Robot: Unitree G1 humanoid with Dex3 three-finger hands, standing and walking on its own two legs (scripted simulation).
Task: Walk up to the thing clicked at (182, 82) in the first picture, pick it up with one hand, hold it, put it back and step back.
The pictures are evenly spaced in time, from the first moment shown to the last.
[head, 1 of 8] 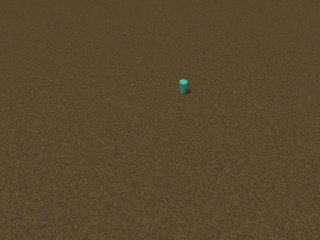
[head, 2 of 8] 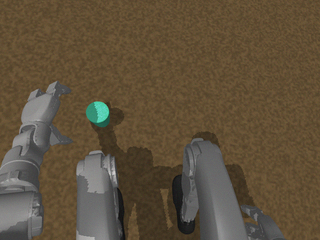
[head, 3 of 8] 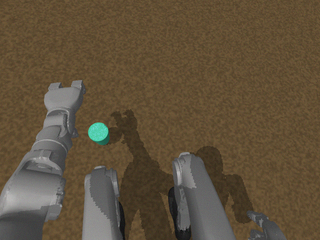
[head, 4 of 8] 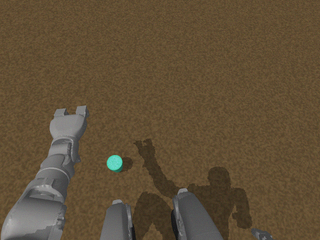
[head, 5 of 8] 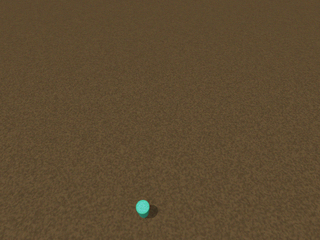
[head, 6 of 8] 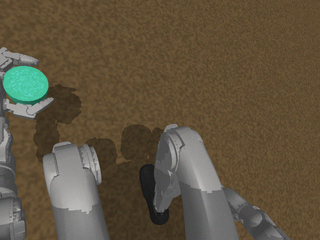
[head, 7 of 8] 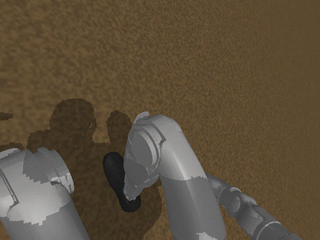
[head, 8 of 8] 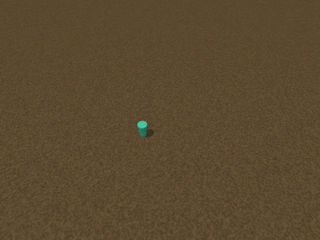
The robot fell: no
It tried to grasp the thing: yes
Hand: left
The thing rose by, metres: 0.69
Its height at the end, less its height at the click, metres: +0.00
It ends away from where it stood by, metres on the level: 0.03
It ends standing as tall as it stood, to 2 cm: yes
